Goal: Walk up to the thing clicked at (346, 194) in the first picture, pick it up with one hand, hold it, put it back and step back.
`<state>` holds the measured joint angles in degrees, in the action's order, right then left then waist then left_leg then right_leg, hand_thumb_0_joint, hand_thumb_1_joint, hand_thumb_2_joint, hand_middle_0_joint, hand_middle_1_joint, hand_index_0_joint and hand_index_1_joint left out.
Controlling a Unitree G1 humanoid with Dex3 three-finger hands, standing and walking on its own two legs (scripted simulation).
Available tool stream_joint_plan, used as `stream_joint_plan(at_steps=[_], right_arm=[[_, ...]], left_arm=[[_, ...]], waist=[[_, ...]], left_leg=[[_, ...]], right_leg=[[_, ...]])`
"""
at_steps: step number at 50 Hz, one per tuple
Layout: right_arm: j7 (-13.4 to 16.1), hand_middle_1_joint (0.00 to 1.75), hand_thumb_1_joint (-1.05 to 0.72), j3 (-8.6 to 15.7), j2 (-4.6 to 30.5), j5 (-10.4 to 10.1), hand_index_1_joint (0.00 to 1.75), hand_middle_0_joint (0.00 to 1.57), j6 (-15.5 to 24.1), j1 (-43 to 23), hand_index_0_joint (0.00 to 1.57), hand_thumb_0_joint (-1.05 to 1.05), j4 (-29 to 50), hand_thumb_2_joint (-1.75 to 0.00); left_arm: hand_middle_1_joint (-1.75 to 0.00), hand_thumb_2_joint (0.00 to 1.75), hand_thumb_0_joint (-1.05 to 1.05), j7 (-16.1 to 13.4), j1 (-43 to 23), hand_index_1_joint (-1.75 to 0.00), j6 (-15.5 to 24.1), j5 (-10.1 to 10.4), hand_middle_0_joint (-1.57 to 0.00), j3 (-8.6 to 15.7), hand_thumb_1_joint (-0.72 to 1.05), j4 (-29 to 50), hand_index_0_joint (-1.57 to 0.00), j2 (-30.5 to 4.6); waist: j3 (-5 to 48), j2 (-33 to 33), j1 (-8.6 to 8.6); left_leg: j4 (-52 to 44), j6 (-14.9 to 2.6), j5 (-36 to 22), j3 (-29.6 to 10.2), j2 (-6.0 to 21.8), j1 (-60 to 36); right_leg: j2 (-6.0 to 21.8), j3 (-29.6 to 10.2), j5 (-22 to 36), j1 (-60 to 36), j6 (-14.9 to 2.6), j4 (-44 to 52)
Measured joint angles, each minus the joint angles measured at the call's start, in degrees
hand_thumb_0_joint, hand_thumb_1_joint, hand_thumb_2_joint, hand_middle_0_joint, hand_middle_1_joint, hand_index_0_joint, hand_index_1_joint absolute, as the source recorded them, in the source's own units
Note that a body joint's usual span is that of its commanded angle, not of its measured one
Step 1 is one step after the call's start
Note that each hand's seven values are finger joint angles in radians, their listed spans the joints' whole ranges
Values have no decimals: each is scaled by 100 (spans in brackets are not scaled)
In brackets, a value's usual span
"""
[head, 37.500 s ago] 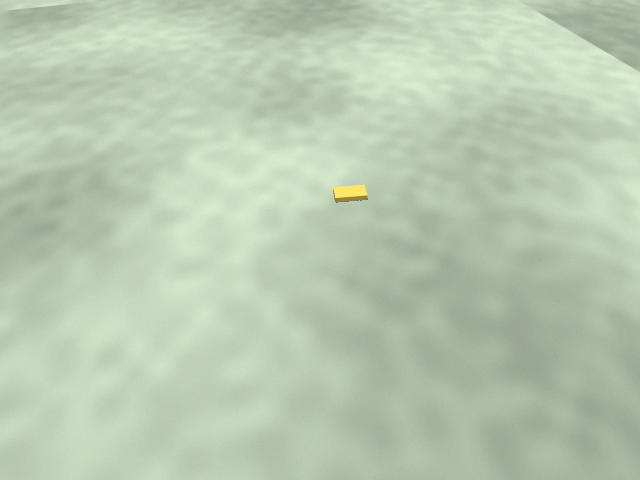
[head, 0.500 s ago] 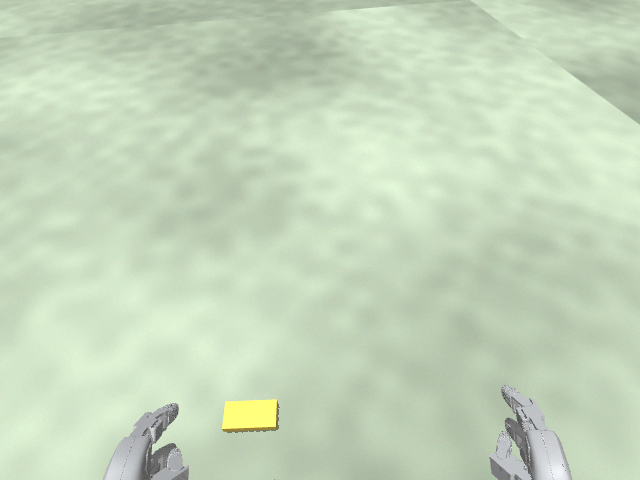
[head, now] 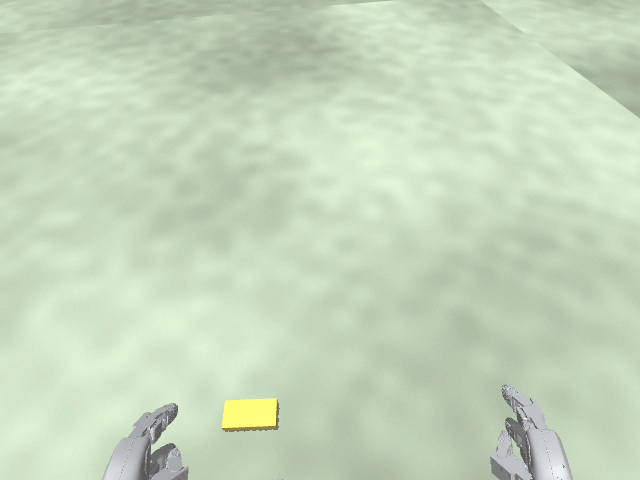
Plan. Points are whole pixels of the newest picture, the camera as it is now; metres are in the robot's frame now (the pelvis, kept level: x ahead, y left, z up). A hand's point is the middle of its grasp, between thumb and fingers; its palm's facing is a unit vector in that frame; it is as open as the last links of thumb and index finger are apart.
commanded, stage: home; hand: left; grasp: from above
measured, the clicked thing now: (250, 414) +0.44 +0.22 -0.70
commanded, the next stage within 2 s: stand in 0.52 s
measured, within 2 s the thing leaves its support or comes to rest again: neither
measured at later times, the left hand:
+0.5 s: hand (184, 479) +0.16 +0.18 -0.04, palm faces +0.05 -0.98 -0.21, open 7.4 cm
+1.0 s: hand out of the picture +0.07 +0.24 -0.11, palm faces +0.02 -0.94 -0.33, open 7.4 cm
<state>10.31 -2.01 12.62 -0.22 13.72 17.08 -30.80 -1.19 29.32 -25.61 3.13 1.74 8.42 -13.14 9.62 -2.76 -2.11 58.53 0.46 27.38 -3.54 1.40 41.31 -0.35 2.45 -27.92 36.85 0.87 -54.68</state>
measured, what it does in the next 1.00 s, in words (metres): stands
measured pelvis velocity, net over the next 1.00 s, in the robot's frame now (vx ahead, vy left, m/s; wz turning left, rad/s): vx -0.01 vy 0.01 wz -0.01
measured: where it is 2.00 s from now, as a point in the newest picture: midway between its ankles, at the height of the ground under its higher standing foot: outside the picture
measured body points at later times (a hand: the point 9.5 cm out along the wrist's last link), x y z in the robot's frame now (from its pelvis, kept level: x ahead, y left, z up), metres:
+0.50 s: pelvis +0.00 +0.00 +0.00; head +0.01 +0.00 +0.45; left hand +0.15 +0.23 -0.03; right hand +0.16 -0.25 -0.06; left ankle +0.02 +0.12 -0.68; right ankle -0.01 -0.13 -0.68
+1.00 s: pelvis -0.01 +0.01 +0.05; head +0.00 +0.02 +0.50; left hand +0.06 +0.29 -0.08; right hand +0.08 -0.27 -0.08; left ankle +0.02 +0.12 -0.68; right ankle -0.01 -0.13 -0.68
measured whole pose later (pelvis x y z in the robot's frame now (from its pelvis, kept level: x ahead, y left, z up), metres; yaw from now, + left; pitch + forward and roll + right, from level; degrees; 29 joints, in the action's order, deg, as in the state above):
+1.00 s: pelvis -0.01 +0.01 +0.05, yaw +0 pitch -2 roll -1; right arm 0.7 2.4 16.4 3.1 0.5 11.5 -54.1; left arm -1.8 13.8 -1.7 -2.7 2.7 -49.8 -16.5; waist -2.4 0.1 1.1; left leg 37.4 -0.9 17.7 -0.5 -0.5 17.9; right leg 1.8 -0.2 -18.9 15.2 2.0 -36.0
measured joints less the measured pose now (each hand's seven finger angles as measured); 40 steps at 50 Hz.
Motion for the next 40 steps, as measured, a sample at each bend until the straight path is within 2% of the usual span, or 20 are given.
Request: stream_joint_plan(at_steps=[31, 33, 35, 37, 40], right_arm=[[-8, 30, -91, 11, 0, -14, 30, 20, -67, 12, 21, 1, 81, -90], [-176, 30, -91, 106, 22, 304, 30, 20, -223, -223, 20, 1, -300, -90], [-464, 30, -91, 98, 135, 504, 30, 20, -619, -485, 20, 1, -778, -90], [-704, 30, -91, 132, 227, 506, 30, 20, -870, -630, 21, 1, -1134, -90], [-912, 30, -91, 271, 305, 404, 30, 20, -1040, -668, 21, 1, -1477, -90]], left_arm=[[-30, 90, 1, -13, 22, -30, -20, 2, -20, -5, 90, 17, -20, -5], [-30, 90, 1, -62, -432, -30, 695, -278, -21, -143, 90, -793, -20, -99], [-30, 90, 1, -76, -984, -30, 1336, -485, -21, -188, 90, -1920, -20, -192], [-30, 90, 1, -63, -1350, -30, 1691, -598, -21, -167, 90, -2804, -20, -271], [-30, 90, 1, -53, -1570, -30, 1981, -612, -21, -66, 90, -3742, -20, -343]], waist=[[12, 1, -12], [-388, 100, 120], [-658, 226, 254], [-841, 316, 315], [-994, 375, 345]], left_leg=[[20, 11, -34, -29, 2, 15], [-119, -15, -95, 48, -25, -364], [-383, -37, -225, 145, -81, -717], [-642, -59, -350, 206, -146, -1005], [-983, -83, -497, 264, -192, -1362]], right_leg=[[-7, 25, 26, 7, -12, -21], [27, -45, 58, -317, -20, 40], [91, -133, 133, -593, -29, 176], [161, -188, 208, -827, -10, 329], [212, -240, 332, -1141, 34, 605]])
